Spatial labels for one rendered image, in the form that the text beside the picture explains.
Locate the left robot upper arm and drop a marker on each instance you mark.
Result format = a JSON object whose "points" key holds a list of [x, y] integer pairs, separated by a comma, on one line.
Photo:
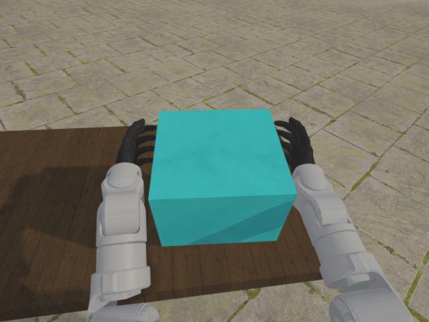
{"points": [[139, 312]]}

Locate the right robot upper arm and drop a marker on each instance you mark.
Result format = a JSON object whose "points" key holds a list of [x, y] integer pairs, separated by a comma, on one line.
{"points": [[373, 305]]}

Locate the table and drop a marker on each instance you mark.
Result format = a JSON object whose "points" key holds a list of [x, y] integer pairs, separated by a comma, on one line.
{"points": [[50, 192]]}

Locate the robot left forearm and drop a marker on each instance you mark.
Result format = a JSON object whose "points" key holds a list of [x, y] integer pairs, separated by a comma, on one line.
{"points": [[121, 269]]}

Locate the carton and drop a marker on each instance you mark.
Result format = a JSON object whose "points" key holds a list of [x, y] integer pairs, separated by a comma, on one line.
{"points": [[218, 177]]}

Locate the robot left hand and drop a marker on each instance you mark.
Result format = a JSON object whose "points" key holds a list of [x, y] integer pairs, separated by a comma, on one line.
{"points": [[129, 151]]}

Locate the robot right hand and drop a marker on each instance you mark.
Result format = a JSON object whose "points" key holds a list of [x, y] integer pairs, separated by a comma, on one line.
{"points": [[299, 148]]}

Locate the robot right forearm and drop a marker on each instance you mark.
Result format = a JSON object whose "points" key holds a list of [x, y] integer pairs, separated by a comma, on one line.
{"points": [[345, 263]]}

